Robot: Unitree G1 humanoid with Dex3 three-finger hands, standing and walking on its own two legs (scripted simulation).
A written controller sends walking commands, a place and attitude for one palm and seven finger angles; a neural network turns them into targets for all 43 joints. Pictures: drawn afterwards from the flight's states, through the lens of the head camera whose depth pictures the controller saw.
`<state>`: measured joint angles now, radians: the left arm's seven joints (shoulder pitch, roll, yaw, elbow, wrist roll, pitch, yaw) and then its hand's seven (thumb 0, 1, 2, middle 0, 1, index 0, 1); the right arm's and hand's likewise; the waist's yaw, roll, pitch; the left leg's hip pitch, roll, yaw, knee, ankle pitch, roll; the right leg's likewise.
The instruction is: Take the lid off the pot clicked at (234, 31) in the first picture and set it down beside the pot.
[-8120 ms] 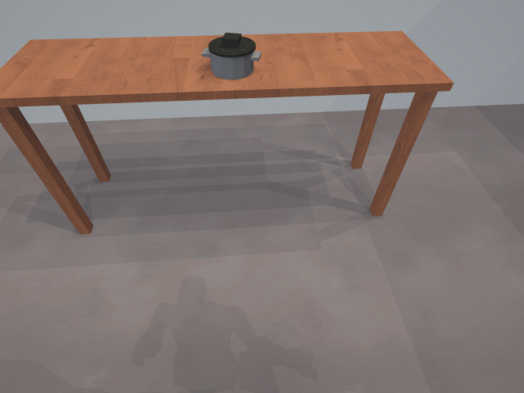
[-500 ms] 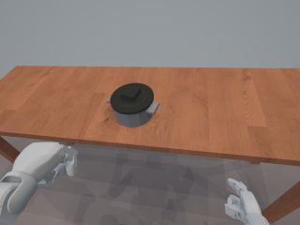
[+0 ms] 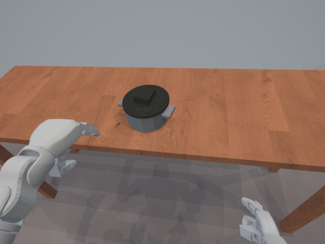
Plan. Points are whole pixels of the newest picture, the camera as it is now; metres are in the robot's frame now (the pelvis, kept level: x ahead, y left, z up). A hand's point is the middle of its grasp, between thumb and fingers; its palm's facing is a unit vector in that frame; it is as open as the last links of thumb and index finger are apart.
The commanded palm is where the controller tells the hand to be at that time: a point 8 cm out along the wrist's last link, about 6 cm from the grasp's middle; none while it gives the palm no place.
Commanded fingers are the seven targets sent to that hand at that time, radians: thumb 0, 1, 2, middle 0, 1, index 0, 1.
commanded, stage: reach forward and open the fingers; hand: left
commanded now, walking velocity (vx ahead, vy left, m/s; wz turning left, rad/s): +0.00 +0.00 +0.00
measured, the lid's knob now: (144, 95) +0.53 +0.12 +0.06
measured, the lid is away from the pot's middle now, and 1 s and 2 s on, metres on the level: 0.00 0.00 0.00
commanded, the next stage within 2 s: move the open hand above the knob in 0.14 s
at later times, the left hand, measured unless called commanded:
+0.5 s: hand (82, 128) +0.33 +0.23 +0.13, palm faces -0.23 -0.03 -0.97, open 10.4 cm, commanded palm +0.32 +0.22 +0.20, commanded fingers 0.00 -0.34 1.43 -0.80 -0.08 -0.80 -0.08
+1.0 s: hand (105, 111) +0.39 +0.19 +0.13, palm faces -0.24 -0.03 -0.97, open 10.4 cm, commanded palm +0.38 +0.19 +0.20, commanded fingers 0.00 -0.34 1.43 -0.80 -0.08 -0.80 -0.08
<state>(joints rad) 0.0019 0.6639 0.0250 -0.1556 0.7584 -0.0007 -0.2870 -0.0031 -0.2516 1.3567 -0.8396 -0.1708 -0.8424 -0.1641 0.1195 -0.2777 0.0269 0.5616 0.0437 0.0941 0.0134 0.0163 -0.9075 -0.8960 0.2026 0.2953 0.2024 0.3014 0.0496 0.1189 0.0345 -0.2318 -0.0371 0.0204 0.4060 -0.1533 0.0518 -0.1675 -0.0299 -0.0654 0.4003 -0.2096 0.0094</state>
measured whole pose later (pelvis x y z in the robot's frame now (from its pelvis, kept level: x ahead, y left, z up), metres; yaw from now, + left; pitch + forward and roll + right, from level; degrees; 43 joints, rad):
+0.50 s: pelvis +0.01 +0.00 +0.00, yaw +1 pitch +0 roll +0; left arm -0.30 0.64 -0.09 0.01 0.79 0.11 -0.40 0.00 -0.34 1.43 -0.82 -0.09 -0.82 -0.08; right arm 0.10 -0.29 0.03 0.57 0.05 0.11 0.02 0.02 -0.91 -0.90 0.20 0.30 0.20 0.30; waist 0.04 0.11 0.03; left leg -0.26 -0.05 0.00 0.42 -0.17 0.05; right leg -0.19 -0.04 -0.08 0.43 -0.23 0.01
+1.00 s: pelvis +0.02 -0.01 +0.00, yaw +1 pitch +2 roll +0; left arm -0.49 0.59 -0.18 0.18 0.81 0.15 -0.40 0.00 -0.33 1.43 -0.82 -0.09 -0.82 -0.08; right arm 0.13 -0.30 0.03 0.58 0.07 0.14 0.03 0.02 -0.91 -0.90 0.20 0.30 0.20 0.30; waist 0.00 0.10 0.02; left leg -0.28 -0.04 0.01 0.44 -0.19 0.04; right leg -0.22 -0.03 -0.08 0.46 -0.27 0.00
